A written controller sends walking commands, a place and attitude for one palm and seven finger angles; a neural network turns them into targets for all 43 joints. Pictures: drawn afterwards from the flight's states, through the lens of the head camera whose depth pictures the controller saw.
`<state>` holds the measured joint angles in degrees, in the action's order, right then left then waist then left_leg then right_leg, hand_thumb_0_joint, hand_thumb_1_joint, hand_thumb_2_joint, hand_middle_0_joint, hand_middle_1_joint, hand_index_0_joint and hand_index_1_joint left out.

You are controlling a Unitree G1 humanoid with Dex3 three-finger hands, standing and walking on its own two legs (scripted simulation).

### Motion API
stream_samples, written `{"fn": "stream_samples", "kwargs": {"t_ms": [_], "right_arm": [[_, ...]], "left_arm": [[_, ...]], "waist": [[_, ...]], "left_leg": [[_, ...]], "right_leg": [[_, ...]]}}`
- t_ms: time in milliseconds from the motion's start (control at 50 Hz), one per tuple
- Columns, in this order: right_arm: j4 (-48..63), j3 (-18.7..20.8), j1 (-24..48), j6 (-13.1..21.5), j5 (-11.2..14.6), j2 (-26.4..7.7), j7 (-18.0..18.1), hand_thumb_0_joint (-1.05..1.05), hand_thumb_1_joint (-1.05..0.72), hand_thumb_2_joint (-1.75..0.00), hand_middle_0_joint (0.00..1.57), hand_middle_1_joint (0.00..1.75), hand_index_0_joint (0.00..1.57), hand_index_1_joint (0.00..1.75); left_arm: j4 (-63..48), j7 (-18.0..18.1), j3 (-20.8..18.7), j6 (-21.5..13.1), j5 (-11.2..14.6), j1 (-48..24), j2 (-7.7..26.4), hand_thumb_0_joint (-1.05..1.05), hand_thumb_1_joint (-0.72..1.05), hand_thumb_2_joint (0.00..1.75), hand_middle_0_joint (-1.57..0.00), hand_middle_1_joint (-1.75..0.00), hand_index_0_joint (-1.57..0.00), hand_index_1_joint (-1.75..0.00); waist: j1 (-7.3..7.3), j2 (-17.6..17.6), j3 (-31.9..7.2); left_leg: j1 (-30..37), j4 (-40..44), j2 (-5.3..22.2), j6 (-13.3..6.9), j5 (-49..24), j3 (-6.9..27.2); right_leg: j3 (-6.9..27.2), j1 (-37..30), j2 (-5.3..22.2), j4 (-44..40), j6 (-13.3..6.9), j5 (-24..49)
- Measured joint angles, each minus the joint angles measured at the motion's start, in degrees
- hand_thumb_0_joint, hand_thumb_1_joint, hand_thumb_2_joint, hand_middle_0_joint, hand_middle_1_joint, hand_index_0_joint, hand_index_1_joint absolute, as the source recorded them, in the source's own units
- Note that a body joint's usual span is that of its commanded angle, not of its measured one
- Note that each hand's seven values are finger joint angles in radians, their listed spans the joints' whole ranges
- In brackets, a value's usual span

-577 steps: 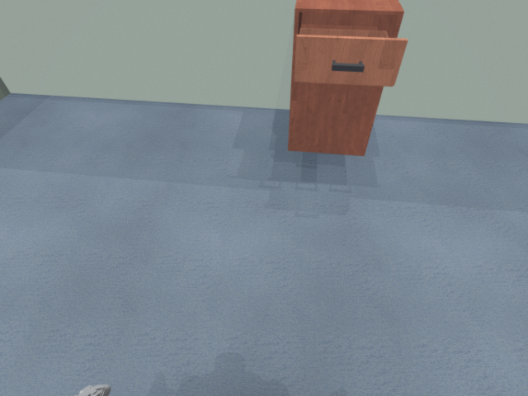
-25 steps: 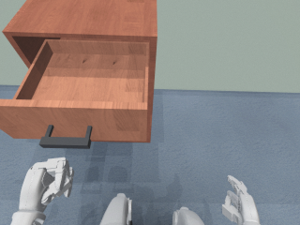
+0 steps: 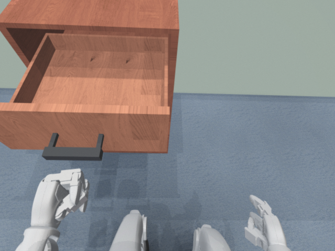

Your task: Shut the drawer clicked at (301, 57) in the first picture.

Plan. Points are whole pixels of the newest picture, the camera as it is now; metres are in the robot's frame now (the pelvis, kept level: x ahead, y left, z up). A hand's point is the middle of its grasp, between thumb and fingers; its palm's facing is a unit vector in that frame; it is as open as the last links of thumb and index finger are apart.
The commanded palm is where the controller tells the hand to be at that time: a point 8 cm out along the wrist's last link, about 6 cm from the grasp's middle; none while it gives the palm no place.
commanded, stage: bring the fist close to the handle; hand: left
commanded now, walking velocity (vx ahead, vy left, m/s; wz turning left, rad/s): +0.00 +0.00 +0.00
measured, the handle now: (75, 145) +0.33 +0.24 +0.04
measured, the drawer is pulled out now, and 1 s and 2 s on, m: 0.26 0.21 0.07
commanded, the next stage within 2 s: push the drawer shut in 0.10 s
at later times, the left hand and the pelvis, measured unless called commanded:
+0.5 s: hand (86, 182) +0.25 +0.19 +0.04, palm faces +0.03 -1.00 -0.06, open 3.3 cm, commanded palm +0.24 +0.24 +0.04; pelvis +0.00 +0.00 +0.00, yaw +0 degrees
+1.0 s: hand (91, 157) +0.31 +0.20 +0.03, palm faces +0.03 -1.00 -0.06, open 3.0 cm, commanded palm +0.30 +0.25 +0.04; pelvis -0.01 -0.01 +0.00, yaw +0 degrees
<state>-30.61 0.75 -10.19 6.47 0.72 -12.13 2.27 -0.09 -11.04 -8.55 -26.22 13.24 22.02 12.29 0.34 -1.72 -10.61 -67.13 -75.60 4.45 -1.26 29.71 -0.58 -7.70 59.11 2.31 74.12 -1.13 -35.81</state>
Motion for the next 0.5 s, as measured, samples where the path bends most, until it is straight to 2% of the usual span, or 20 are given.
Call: {"fn": "stream_samples", "kwargs": {"t_ms": [260,400,500], "right_arm": [[1.2,-0.2,0.1,-0.8,-0.2,-0.2,0.1,0.01,-0.90,-0.90,0.20,0.30,0.20,0.30],[0.5,-0.7,0.2,-0.6,-0.2,-0.7,0.3,0.01,-0.90,-0.90,0.21,0.30,0.20,0.30],[-0.1,-0.7,-0.1,-0.6,-0.1,-1.0,0.2,0.01,-0.90,-0.90,0.21,0.30,0.20,0.30]], "left_arm": [[-1.5,1.4,1.5,-0.2,-1.0,0.9,-0.1,0.02,0.90,0.90,-1.40,-1.60,-1.40,-1.60],[1.1,0.7,-0.4,-0.2,-0.1,-3.3,1.1,0.02,0.90,0.90,-1.40,-1.60,-1.40,-1.60],[3.2,-0.2,-1.1,1.0,0.4,-6.4,1.7,0.02,0.90,0.90,-1.40,-1.60,-1.40,-1.60]], "waist": [[-0.01,-0.1,-0.3],[0.01,-0.1,-0.2],[0.41,-0.2,-0.1]], "left_leg": [[-0.6,-0.7,-0.1,0.0,0.2,0.2],[-1.2,-1.2,0.1,0.3,0.3,0.8],[-0.8,-0.7,0.1,0.4,0.2,0.8]], "right_leg": [[-0.1,0.5,0.0,0.7,-0.1,-0.3],[-0.6,0.8,-0.2,1.0,-0.4,-0.5],[-0.6,0.5,-0.3,0.5,-0.4,-0.3]]}}
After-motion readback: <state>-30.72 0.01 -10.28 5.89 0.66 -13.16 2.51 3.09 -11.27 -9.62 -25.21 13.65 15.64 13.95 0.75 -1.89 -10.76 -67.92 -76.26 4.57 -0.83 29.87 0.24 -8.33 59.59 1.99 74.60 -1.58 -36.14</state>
